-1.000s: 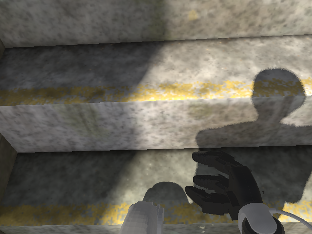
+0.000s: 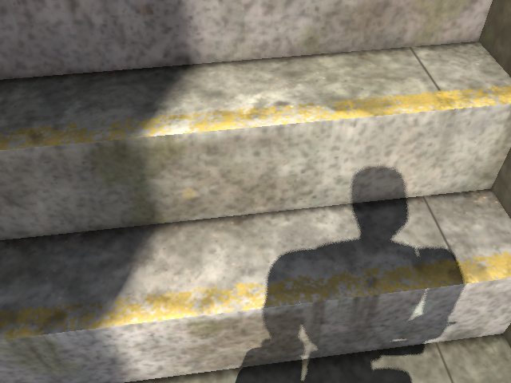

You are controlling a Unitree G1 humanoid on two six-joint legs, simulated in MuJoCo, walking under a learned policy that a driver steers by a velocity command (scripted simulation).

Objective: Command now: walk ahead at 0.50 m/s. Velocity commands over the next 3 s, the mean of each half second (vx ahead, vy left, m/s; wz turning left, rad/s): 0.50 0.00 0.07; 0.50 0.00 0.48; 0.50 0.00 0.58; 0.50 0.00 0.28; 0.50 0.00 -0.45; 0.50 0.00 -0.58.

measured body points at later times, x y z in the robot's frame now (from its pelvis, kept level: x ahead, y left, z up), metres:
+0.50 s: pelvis +0.03 -0.04 +0.02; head +0.03 -0.05 +0.47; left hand +0.11 +0.20 -0.11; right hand +0.07 -0.28 -0.13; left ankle +0.03 +0.03 -0.61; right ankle +0.06 -0.02 -0.71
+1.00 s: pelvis +0.06 -0.18 -0.10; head +0.20 -0.15 +0.32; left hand +0.15 +0.10 -0.25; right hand +0.32 -0.41 -0.21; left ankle +0.09 -0.07 -0.72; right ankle -0.10 -0.33 -0.76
